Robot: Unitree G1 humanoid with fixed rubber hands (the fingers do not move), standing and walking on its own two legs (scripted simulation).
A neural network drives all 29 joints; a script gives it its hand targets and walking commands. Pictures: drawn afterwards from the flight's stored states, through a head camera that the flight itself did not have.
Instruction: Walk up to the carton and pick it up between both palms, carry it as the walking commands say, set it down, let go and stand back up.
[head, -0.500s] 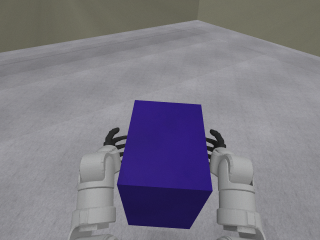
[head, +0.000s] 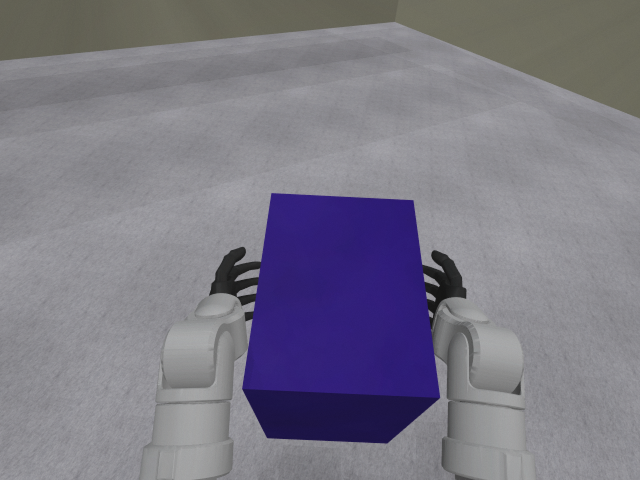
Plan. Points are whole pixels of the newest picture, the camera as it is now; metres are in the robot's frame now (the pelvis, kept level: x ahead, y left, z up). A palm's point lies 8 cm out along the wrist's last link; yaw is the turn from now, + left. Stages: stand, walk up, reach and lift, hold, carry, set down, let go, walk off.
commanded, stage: carry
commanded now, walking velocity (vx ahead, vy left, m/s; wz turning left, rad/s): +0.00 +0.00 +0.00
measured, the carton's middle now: (334, 329) +0.32 -0.01 +0.05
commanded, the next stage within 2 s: none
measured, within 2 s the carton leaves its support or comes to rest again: neither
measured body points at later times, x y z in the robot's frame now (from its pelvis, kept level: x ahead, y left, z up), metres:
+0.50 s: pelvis -0.12 +0.11 -0.01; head -0.12 +0.16 +0.44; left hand +0.19 +0.24 +0.04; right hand +0.18 -0.03 +0.07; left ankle -0.10 +0.12 -0.73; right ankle -0.04 -0.07 -0.69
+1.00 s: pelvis -0.20 +0.24 -0.01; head -0.20 +0.27 +0.44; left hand +0.11 +0.37 +0.08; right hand +0.11 +0.10 +0.09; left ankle -0.19 +0.26 -0.69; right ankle -0.15 +0.07 -0.73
